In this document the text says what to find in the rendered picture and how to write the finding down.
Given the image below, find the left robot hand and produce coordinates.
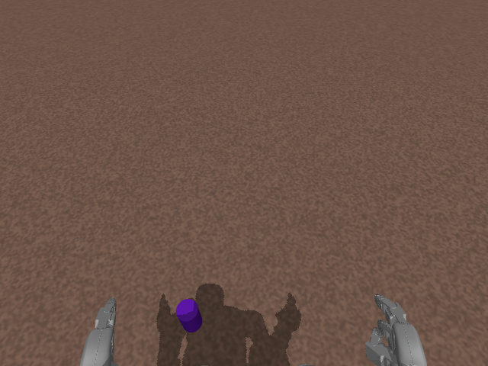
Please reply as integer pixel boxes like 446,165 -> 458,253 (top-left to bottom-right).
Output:
79,298 -> 118,366

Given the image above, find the can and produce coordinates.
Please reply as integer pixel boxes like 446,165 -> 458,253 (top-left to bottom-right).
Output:
176,299 -> 202,332

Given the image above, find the right robot hand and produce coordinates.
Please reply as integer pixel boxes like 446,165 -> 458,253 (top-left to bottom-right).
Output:
365,294 -> 427,366

